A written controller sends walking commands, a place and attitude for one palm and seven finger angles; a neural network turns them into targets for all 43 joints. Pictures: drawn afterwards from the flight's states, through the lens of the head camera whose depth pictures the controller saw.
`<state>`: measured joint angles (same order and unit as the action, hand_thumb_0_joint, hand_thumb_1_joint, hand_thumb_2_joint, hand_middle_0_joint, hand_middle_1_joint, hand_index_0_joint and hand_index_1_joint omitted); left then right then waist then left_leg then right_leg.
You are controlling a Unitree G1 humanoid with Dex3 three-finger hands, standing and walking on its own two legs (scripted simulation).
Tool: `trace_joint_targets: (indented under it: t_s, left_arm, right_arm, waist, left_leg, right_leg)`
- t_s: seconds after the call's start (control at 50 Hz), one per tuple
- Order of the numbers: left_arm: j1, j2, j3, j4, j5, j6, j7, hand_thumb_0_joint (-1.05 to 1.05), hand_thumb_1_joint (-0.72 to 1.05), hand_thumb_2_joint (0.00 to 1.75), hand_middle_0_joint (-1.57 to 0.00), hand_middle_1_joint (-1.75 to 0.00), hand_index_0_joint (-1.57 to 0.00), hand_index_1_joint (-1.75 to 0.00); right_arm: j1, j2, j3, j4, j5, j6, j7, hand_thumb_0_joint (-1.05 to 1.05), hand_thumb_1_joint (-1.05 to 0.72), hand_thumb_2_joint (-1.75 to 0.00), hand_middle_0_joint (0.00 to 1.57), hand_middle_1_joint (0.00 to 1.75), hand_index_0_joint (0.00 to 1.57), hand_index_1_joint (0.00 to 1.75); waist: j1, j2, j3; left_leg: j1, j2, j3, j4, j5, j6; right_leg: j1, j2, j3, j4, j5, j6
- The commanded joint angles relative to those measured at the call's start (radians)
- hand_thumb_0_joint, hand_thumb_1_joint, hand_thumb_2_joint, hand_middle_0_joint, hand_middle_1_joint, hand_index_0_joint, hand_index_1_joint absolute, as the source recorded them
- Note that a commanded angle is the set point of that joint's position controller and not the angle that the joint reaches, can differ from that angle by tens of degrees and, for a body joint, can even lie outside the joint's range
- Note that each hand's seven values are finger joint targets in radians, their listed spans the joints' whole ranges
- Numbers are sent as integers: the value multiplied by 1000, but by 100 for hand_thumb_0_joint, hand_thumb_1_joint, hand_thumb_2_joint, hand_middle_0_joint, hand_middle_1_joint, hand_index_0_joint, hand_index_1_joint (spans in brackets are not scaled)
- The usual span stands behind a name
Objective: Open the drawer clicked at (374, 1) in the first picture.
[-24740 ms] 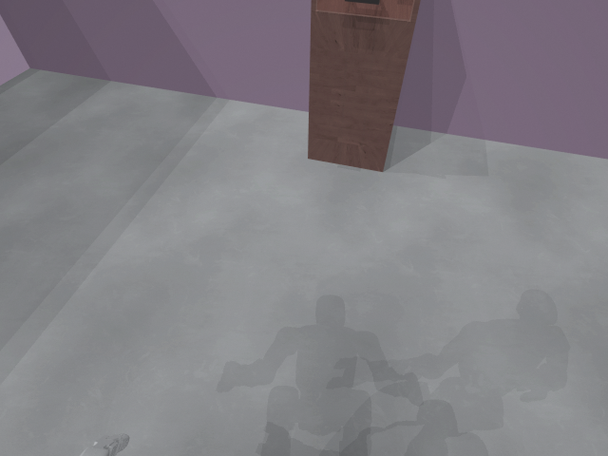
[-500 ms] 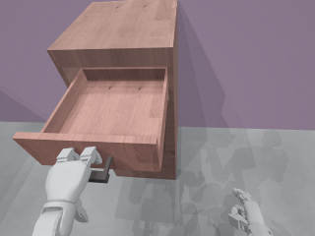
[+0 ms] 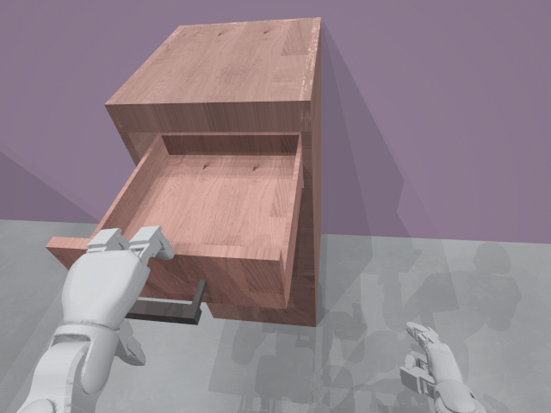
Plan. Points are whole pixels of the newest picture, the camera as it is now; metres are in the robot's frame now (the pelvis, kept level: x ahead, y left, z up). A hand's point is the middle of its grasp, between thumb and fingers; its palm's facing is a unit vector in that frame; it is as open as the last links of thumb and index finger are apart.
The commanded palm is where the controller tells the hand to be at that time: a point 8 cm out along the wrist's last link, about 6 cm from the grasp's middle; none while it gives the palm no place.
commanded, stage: lift the hand off the handle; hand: left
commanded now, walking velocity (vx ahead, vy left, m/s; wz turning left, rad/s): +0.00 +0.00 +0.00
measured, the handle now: (163, 298) +0.25 +0.23 +0.03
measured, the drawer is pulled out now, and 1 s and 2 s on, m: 0.30 0.30 0.30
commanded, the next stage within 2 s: draw the hand back to the body in 0.52 s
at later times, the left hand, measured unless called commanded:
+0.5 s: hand (115, 255) +0.22 +0.23 +0.18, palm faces +0.21 -0.05 -0.98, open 13.9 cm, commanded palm +0.17 +0.22 +0.23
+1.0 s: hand (89, 276) +0.19 +0.25 +0.17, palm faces +0.16 -0.05 -0.99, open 13.9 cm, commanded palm +0.15 +0.24 +0.23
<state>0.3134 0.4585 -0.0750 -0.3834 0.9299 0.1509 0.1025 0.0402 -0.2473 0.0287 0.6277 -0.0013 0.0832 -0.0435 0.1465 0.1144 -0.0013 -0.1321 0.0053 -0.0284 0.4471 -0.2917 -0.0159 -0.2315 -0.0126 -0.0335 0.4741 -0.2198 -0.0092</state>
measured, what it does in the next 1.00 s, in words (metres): stands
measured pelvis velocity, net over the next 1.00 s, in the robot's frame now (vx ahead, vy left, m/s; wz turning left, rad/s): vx -0.02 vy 0.00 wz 0.00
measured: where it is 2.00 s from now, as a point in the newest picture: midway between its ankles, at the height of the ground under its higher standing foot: outside the picture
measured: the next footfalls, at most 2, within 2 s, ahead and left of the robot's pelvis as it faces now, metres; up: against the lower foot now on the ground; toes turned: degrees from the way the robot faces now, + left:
none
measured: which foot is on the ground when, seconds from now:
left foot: down 0.00-1.00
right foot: down 0.00-1.00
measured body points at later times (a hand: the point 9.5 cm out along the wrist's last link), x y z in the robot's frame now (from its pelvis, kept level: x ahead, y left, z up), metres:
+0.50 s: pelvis -0.02 +0.00 +0.00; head -0.03 -0.06 +0.45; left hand +0.20 +0.23 +0.24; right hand +0.23 -0.20 -0.09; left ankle -0.03 +0.13 -0.74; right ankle +0.02 -0.11 -0.74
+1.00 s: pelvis -0.02 +0.00 +0.00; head -0.03 -0.06 +0.45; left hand +0.18 +0.25 +0.23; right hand +0.22 -0.20 -0.09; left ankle -0.03 +0.13 -0.74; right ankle +0.02 -0.11 -0.74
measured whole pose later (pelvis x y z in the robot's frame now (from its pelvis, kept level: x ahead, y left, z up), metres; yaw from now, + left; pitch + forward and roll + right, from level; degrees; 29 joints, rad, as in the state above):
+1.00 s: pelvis -0.02 +0.00 +0.00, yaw +0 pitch -4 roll +1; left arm 0.26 0.58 0.11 -0.48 0.78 0.17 -0.08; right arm 0.06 -0.29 0.04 0.61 0.04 0.08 -0.02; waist 0.13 0.13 0.02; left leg -0.10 0.00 -0.03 0.42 -0.25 -0.02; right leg -0.20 -0.01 -0.03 0.44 -0.18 -0.01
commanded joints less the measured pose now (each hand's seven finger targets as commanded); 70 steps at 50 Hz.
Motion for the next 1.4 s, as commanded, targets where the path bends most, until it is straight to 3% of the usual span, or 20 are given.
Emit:
trace_joint_targets:
  t_s: [0.0, 0.06, 0.16, 0.18, 0.24, 0.26, 0.28, 0.5, 0.56, 0.64, 0.88, 1.14, 1.16, 1.2, 1.22, 1.24, 1.26, 1.28, 1.34, 1.38]
  left_arm:
    - [-232, 176, 153, -284, 2, -4, 38, 0, -50, 30, -30, -120, -30, -120]
    - [-215, 148, 126, -236, 1, 37, -3, 0, -50, 30, -30, -120, -30, -120]
    - [-205, 206, 170, -257, -32, 105, -83, 0, -50, 30, -30, -120, -30, -120]
    - [-211, 265, 222, -266, -50, 105, -91, 0, -50, 30, -30, -120, -30, -120]
    - [-209, 295, 259, -305, -65, 109, -112, 0, -50, 30, -30, -120, -30, -120]
    - [-256, 251, 215, -316, -73, 96, -120, 0, -50, 30, -30, -120, -30, -120]
    - [-266, 307, 267, -299, -83, 86, -117, 0, -50, 30, -30, -120, -30, -120]
    - [-341, 272, 220, -222, -95, 63, -158, 0, -50, 30, -30, -120, -30, -120]
    - [-363, 263, 214, -236, -96, 61, -167, 0, -50, 30, -30, -120, -30, -120]
    - [-335, 360, 324, -250, -103, 39, -150, 0, -50, 30, -30, -120, -30, -120]
    - [-241, 334, 330, -261, -149, 14, -136, 0, -50, 30, -30, -120, -30, -120]
    - [-174, 390, 410, -335, -143, -14, -100, 0, -50, 30, -30, -120, -30, -120]
    - [-166, 353, 375, -319, -131, -11, -103, 0, -50, 30, -30, -120, -30, -120]
    - [-123, 349, 375, -310, -150, 0, -109, 0, -50, 30, -30, -120, -30, -120]
    - [-195, -16, 380, -393, -847, -153, -73, 0, -47, 32, -30, -118, -30, -118]
    - [-64, 81, 451, -293, -873, -217, -40, 0, -43, 33, -29, -115, -29, -115]
    - [0, 42, 420, -260, -872, -240, -33, 0, -40, 34, -29, -113, -29, -113]
    - [24, 74, 491, -310, -936, -262, -20, 0, -36, 36, -29, -111, -29, -111]
    - [-115, 144, 550, -456, -957, -340, 28, 0, -26, 40, -28, -104, -28, -104]
    - [-63, 61, 494, -422, -955, -358, 35, 0, -18, 43, -28, -100, -28, -100]
  right_arm:
    - [-191, -75, -20, -168, -2, -45, 6, 0, -90, -90, 20, 30, 20, 30]
    - [-196, -69, -10, -164, 7, -38, 24, 0, -90, -90, 20, 30, 20, 30]
    - [-229, -79, -1, -189, 24, -9, 40, 0, -90, -90, 20, 30, 20, 30]
    - [-226, -89, -9, -184, 28, 1, 39, 0, -90, -90, 20, 30, 20, 30]
    - [-253, -94, 1, -214, 35, 2, 38, 0, -90, -90, 20, 30, 20, 30]
    - [-238, -84, 8, -213, 29, -4, 40, 0, -90, -90, 20, 30, 20, 30]
    - [-225, -92, -4, -194, 32, -1, 35, 0, -90, -90, 20, 30, 20, 30]
    - [-219, -91, -5, -187, 34, -32, 40, 0, -90, -90, 20, 30, 20, 30]
    - [-221, -85, 6, -202, 36, -44, 45, 0, -90, -90, 20, 30, 20, 30]
    - [-222, -98, -3, -205, 37, -44, 41, 0, -90, -90, 20, 30, 20, 30]
    - [-182, -104, -14, -193, 35, -59, 30, 0, -90, -90, 20, 30, 20, 30]
    - [-192, -113, -10, -213, 33, -72, 16, 0, -90, -90, 20, 30, 20, 30]
    - [-176, -99, -1, -210, 25, -69, 23, 0, -90, -90, 20, 30, 20, 30]
    - [-179, -107, -11, -204, 28, -56, 24, 0, -90, -90, 20, 30, 20, 30]
    - [-117, -7, -5, -257, 26, -136, 4, 0, -90, -90, 20, 30, 20, 30]
    - [-114, -40, 0, -205, 6, -191, -16, 0, -90, -90, 20, 30, 20, 30]
    - [-94, -39, 4, -197, 4, -205, -17, 0, -90, -90, 20, 30, 20, 30]
    - [-76, -47, -7, -188, 4, -208, -29, 0, -90, -90, 20, 30, 20, 30]
    - [-62, -58, -5, -167, -14, -260, -52, 0, -90, -90, 20, 30, 20, 30]
    - [-24, -35, 0, -162, -20, -280, -48, 0, -90, -90, 20, 30, 20, 30]
  waist:
    - [-18, -67, -176]
    - [-21, -91, -154]
    - [-10, -105, -177]
    - [-13, -82, -163]
    - [-8, -84, -159]
    - [-17, -87, -162]
    - [-22, -65, -140]
    - [-19, -69, -106]
    - [-16, -81, -158]
    - [-4, -81, -180]
    - [-29, -64, -114]
    - [-2, -25, -150]
    - [-2, -37, -166]
    - [-11, -48, -109]
    - [-108, -238, -39]
    - [-95, -272, -24]
    - [-97, -280, 12]
    - [-84, -231, -6]
    - [-72, 7, -98]
    - [-75, 73, -82]
  left_leg:
    - [-30, -23, 41, -75, 290, 31]
    - [-38, -21, 46, -90, 285, 31]
    - [-45, -17, 57, -106, 293, 34]
    - [-50, -12, 56, -116, 276, 32]
    - [-59, -8, 56, -112, 248, 30]
    - [-52, -16, 60, -112, 248, 35]
    - [-50, -10, 56, -119, 233, 34]
    - [-67, -24, 52, -134, 188, 31]
    - [-65, -27, 51, -127, 198, 33]
    - [-76, -20, 47, -120, 173, 30]
    - [-70, -26, 55, -104, 169, 31]
    - [-58, -14, 33, -104, 211, 21]
    - [-60, -25, 39, -103, 235, 23]
    - [-70, -20, 42, -112, 223, 23]
    - [3, -2, 24, -84, 135, 51]
    - [21, 8, 27, -84, 91, 47]
    - [5, 13, 27, -92, 70, 52]
    - [7, 11, 31, -99, 80, 46]
    - [48, -7, 45, -103, 103, 28]
    - [31, -7, 36, -118, 153, 20]
  right_leg:
    - [175, 11, 3, -73, 195, -7]
    - [183, 7, -2, -77, 175, -8]
    - [252, 7, 11, -73, 207, -2]
    - [256, 11, 19, -81, 202, 1]
    - [238, 18, 26, -88, 161, 6]
    - [239, 6, 15, -88, 148, 6]
    - [224, 14, 20, -100, 134, 6]
    - [203, 9, 16, -111, 75, 1]
    - [231, 7, 16, -98, 76, -2]
    - [240, 16, 34, -101, 60, 3]
    - [180, 1, 19, -112, 60, 7]
    - [200, 9, 7, -101, 107, -3]
    - [218, -1, -4, -92, 116, -6]
    - [192, 4, -7, -101, 123, 0]
    - [145, 34, -39, -131, 74, -4]
    - [121, 44, -21, -153, 30, -1]
    - [101, 30, -30, -155, -1, 3]
    - [121, 19, -30, -170, -10, 6]
    - [167, 7, -5, -171, 15, 1]
    - [191, 1, -20, -152, 54, -12]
